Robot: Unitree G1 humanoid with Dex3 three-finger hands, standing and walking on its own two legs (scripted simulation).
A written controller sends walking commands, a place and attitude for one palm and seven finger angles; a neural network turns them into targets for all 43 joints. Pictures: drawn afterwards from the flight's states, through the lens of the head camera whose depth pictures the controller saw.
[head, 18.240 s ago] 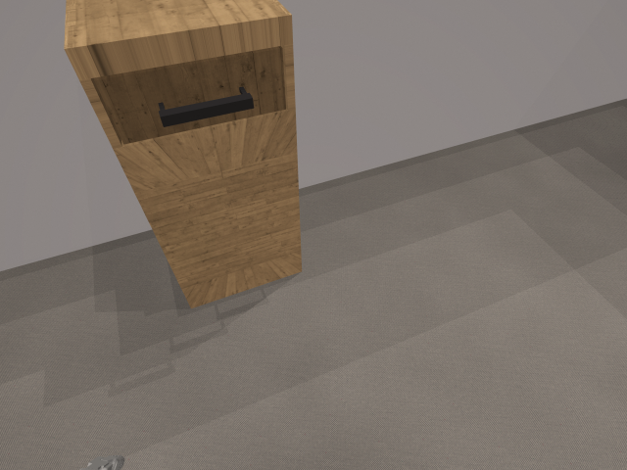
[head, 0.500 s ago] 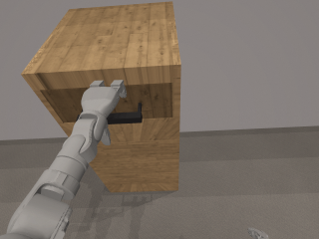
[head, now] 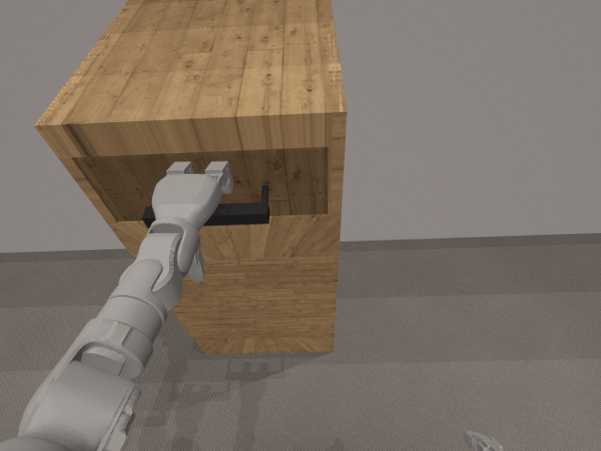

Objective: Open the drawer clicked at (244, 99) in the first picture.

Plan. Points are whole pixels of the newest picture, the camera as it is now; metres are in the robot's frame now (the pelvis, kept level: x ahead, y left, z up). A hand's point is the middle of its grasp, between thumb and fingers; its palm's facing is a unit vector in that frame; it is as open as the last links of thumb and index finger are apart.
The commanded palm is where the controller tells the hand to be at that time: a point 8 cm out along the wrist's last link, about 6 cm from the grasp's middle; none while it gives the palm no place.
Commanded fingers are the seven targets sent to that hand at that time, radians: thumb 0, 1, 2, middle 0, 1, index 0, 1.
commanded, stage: lower the fingers behind the handle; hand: left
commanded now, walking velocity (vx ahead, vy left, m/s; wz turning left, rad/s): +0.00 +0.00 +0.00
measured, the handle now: (209, 204) +0.47 +0.18 +0.04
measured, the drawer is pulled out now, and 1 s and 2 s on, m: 0.00 0.00 0.00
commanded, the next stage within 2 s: close the thumb around the handle in 1.04 s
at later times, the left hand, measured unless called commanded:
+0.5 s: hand (210, 230) +0.43 +0.17 +0.02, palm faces -0.05 -0.02 -1.00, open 13.8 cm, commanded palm +0.40 +0.18 +0.09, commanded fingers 0.00 -0.50 0.30 -0.30 -1.20 -0.30 -1.20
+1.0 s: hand (217, 234) +0.43 +0.16 +0.02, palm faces -0.03 -0.03 -1.00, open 13.8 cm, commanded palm +0.40 +0.17 +0.08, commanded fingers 0.00 -0.50 0.30 -0.30 -1.20 -0.30 -1.20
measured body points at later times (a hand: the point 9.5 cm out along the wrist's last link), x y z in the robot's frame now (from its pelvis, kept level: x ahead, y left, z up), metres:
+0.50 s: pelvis +0.00 +0.00 -0.01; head +0.05 -0.02 +0.44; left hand +0.43 +0.17 +0.08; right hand +0.08 -0.26 -0.14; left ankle -0.04 +0.10 -0.73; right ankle +0.00 -0.08 -0.73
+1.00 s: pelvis +0.00 +0.00 -0.01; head +0.05 -0.03 +0.44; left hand +0.42 +0.16 +0.07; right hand +0.08 -0.26 -0.15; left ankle -0.04 +0.10 -0.73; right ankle +0.00 -0.08 -0.73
